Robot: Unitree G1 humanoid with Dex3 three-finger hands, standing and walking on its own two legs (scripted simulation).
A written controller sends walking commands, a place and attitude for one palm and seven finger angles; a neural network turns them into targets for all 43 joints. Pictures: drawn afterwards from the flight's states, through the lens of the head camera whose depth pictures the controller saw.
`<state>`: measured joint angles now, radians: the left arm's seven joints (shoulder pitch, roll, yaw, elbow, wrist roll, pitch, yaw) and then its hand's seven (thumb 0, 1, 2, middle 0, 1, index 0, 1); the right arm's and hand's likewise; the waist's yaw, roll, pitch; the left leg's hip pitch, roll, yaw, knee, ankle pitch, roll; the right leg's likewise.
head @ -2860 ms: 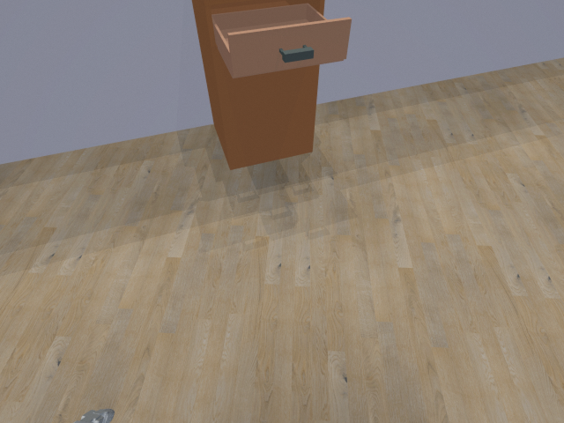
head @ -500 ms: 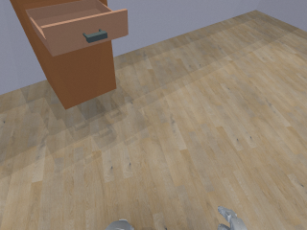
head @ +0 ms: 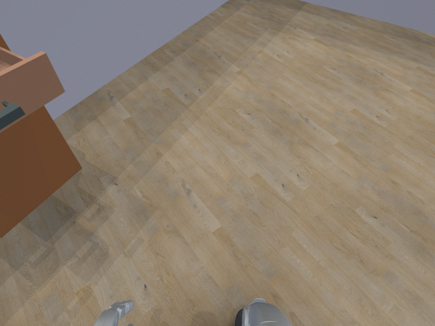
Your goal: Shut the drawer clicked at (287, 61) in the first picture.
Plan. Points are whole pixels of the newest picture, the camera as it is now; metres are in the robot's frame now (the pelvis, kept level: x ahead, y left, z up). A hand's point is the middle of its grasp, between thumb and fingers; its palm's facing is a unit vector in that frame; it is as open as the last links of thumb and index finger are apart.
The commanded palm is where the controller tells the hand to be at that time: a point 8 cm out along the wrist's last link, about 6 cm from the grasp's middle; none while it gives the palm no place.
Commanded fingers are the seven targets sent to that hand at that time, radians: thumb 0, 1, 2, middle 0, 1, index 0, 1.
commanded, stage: walk to a spot facing it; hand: left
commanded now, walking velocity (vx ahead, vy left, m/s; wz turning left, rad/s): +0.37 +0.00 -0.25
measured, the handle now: out of the picture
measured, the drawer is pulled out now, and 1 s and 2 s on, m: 0.29 0.29 0.29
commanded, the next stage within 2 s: turn to face it in 0.88 s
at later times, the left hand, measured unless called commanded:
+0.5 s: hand (126, 302) +0.21 +0.19 -0.19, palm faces +0.01 -0.99 -0.17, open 7.3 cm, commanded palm none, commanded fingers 0.00 0.90 0.90 -0.20 -0.30 -0.20 -0.30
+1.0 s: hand (172, 166) +0.57 +0.12 -0.17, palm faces -0.29 -0.94 -0.19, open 7.4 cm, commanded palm none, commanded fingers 0.00 0.90 0.90 -0.20 -0.30 -0.20 -0.30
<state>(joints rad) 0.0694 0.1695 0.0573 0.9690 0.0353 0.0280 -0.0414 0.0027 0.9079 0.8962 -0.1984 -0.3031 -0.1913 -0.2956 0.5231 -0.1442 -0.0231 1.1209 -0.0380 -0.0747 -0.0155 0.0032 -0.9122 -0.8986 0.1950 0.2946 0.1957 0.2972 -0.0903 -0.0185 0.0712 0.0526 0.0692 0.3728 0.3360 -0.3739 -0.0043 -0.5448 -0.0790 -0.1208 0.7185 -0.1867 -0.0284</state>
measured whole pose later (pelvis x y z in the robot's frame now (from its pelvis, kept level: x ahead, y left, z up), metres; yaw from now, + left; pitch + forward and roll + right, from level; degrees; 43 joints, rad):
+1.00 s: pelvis +0.42 -0.03 -0.01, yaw -16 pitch -1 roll +0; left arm 0.12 0.18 0.08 1.00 0.03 0.00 -0.03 0.00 0.92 0.90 -0.20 -0.30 -0.19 -0.30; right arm 0.48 -0.11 -0.03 1.14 -0.03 -0.06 -0.02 0.00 -0.91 -0.90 0.20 0.30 0.20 0.30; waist -0.05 0.01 0.11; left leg 0.09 0.12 0.36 0.44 -0.46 -0.06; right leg -0.50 -0.04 -0.16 0.65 -0.18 -0.05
